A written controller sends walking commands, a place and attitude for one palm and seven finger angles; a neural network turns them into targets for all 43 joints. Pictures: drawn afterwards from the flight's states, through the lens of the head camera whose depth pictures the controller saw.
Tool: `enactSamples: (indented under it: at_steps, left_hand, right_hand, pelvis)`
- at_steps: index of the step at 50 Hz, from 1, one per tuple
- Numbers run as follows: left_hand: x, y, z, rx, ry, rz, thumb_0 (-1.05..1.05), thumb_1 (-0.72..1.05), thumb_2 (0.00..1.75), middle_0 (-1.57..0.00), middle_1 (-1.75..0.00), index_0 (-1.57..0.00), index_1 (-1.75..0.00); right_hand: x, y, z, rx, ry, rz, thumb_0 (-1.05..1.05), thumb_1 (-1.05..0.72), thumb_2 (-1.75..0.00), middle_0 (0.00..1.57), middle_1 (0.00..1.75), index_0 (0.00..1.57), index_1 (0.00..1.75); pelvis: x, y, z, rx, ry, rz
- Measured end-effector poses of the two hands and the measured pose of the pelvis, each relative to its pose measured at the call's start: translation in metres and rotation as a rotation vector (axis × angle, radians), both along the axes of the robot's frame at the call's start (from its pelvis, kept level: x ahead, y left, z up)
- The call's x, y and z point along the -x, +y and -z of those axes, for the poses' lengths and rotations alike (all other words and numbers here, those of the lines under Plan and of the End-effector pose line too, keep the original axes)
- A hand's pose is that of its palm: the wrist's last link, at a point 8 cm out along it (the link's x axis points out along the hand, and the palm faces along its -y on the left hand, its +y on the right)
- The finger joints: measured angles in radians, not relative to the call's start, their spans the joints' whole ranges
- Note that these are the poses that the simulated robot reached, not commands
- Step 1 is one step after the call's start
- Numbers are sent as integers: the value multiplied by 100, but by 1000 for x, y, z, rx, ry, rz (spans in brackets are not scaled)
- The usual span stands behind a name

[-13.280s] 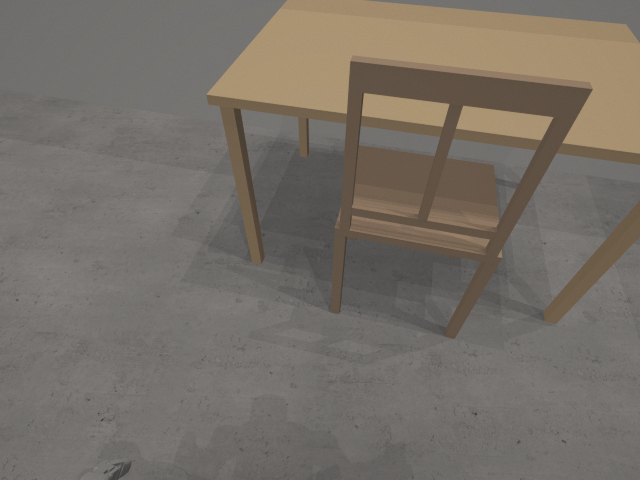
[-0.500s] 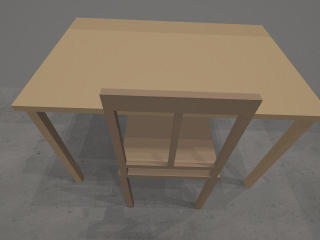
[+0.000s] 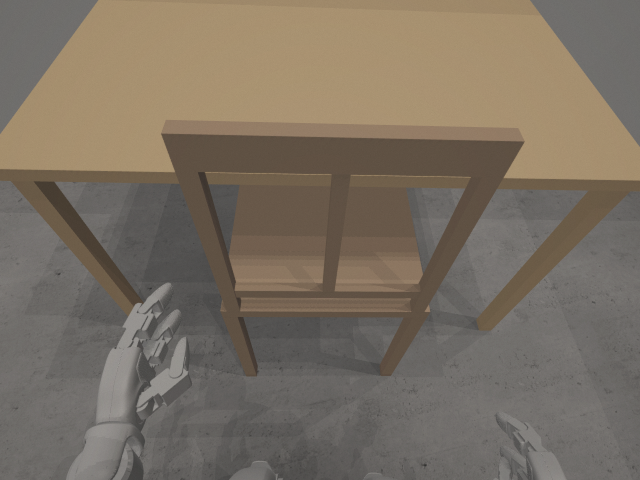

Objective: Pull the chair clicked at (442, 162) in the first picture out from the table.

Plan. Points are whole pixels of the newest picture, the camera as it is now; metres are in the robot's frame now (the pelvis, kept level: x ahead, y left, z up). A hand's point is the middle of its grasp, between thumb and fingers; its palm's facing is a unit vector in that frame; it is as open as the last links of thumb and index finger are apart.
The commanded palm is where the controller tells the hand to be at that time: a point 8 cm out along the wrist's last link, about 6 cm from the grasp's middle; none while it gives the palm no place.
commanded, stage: raise the hand toward the chair's back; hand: left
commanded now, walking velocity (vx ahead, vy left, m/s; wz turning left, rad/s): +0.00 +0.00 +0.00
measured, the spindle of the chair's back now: (333, 239) +0.47 -0.02 -0.04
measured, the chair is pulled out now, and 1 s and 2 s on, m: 0.00 0.00 0.00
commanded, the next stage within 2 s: aim the fingers beside a spindle in 1.82 s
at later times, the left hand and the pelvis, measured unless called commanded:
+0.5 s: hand (194, 402) +0.22 +0.16 -0.04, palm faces -0.09 -1.00 -0.01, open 12.4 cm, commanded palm +0.18 +0.23 -0.02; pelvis +0.00 -0.01 -0.08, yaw +0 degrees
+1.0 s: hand (135, 401) +0.22 +0.22 -0.01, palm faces +0.05 -1.00 -0.07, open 16.3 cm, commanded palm +0.20 +0.27 -0.01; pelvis -0.01 +0.02 -0.06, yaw +0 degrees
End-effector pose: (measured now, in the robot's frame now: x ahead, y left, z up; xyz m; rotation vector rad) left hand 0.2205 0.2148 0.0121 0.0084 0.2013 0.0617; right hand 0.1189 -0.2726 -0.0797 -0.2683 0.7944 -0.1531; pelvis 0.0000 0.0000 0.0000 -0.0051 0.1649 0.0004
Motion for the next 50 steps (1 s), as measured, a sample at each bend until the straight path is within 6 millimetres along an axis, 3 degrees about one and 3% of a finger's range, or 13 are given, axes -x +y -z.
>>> enactSamples:
  at_steps: [4, 9, 11, 14, 19, 24, 27, 33, 41, 50]
  left_hand:
    - [12, -17, 26, 61, -169, 99, 1, 70, 80, -17, -26, -18, -27]
    - [59, -1, 67, -1, -57, 28, 1, 57, 75, -17, -24, -17, -25]
    - [73, 10, 67, -28, -25, -32, 2, 52, 73, -16, -23, -17, -24]
    - [79, 18, 51, -70, -76, -75, 2, 45, 70, -15, -22, -16, -23]
    - [50, 7, 32, -72, -201, 38, 2, 33, 65, -14, -20, -14, -21]
    - [15, -4, 48, -3, -92, 154, 1, 21, 60, -13, -19, -13, -20]
    - [12, 4, 49, 7, -20, 114, 1, 15, 57, -12, -18, -13, -19]
    - [25, 30, 24, -65, -87, -1, 1, 1, 51, -11, -15, -11, -16]
    - [27, 32, 39, -31, -112, 83, 0, -18, 43, -9, -12, -9, -13]
    - [27, 53, 15, -65, -178, 16, 0, -38, 34, -7, -9, -8, -10]
  right_hand:
    - [-43, -8, 7, 10, -121, -53, 1, -91, -90, 20, 29, 20, 29]
    - [-95, 6, 31, -22, -202, -125, 1, -91, -90, 19, 29, 20, 29]
    - [-111, 19, 41, -48, -217, -156, 1, -91, -90, 19, 29, 20, 29]
    - [-124, 41, 57, -91, -221, -202, 1, -91, -90, 19, 29, 20, 29]
    - [-114, 67, 82, -156, -180, -221, 1, -91, -90, 20, 29, 20, 30]
    - [-81, 61, 93, -176, -91, -103, 1, -90, -90, 20, 30, 21, 30]
    - [-59, 47, 88, -155, -45, -25, 1, -90, -90, 20, 30, 21, 30]
    - [-31, 24, 70, -71, -7, 26, 1, -91, -90, 20, 30, 20, 30]
    - [-36, 21, 58, 4, -61, -5, 1, -91, -90, 20, 29, 20, 30]
    - [-56, 61, 41, -54, -142, -66, 1, -91, -90, 20, 29, 20, 30]
  pelvis:
    - [1, -7, 34, -5, 78, 27]
    - [0, -14, 68, -4, 109, 20]
    - [0, -16, 76, 7, 113, 7]
    - [-1, -17, 82, 24, 125, -11]
    - [1, -17, 86, 42, 150, -22]
    - [-1, -14, 81, 33, 165, -5]
    - [-5, -10, 74, 26, 158, 8]
    - [-8, -2, 62, 30, 140, 11]
    - [3, 10, 67, 53, 138, -1]
    - [8, 20, 58, 66, 111, -8]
